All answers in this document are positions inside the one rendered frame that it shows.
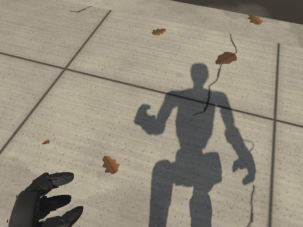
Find left robot hand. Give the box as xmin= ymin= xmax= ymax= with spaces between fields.
xmin=7 ymin=172 xmax=83 ymax=227

